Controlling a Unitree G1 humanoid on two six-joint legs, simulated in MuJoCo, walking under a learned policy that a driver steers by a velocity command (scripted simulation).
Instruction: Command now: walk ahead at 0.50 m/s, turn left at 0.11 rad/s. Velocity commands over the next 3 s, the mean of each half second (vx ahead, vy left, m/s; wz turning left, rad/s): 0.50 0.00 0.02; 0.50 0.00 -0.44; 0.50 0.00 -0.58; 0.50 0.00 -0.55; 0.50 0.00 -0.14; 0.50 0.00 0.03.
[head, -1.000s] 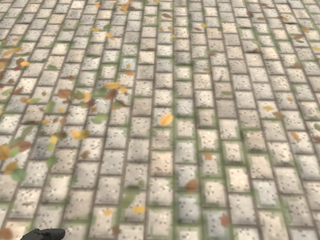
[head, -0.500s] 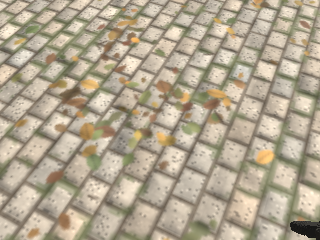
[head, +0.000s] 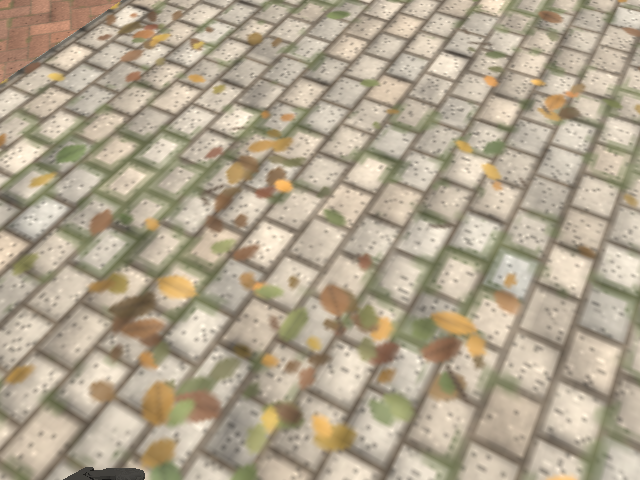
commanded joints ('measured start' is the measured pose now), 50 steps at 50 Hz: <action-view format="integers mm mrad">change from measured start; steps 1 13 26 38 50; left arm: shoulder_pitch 226 247 321 110 351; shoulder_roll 143 158 160 47 329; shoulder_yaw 47 40 29 28 138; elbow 4 70 74 3 -18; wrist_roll -8 -15 -42 -21 -31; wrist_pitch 13 17 26 75 98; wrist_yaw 10 28 36 21 20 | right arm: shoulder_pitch -77 -306 24 -184 -44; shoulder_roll -140 -12 -132 -103 -47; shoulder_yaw -22 7 -45 -44 -24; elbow -117 -159 -96 -14 -26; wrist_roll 13 -15 -19 -35 -38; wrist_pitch -36 -44 -47 -80 -26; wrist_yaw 2 18 19 4 -10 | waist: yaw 129 115 -82 33 133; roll -94 -78 148 31 -257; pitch -123 16 -326 30 -236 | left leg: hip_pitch -575 -427 540 41 -343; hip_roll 95 158 471 293 134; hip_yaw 13 128 -434 245 370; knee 357 -275 -584 -816 278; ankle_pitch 52 559 215 550 240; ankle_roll -6 -56 235 142 -57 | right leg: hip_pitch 582 327 -293 -190 716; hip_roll -359 -186 -45 -161 -237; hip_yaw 573 116 174 94 454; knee -292 -425 736 272 -55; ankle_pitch -295 253 -386 193 -52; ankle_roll -193 -149 19 62 -280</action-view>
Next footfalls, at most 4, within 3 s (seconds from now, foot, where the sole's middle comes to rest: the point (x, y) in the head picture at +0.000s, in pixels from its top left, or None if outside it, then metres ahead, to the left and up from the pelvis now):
0.46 left None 0.44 0.13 -0.76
0.98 right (396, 377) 0.68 -0.16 -0.76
1.46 left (351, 257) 1.02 -0.09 -0.76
1.98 right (500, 243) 1.05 -0.48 -0.76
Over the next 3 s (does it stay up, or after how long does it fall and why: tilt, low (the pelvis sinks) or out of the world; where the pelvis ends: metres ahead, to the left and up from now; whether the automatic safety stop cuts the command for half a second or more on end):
stays up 1.39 -0.73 0.01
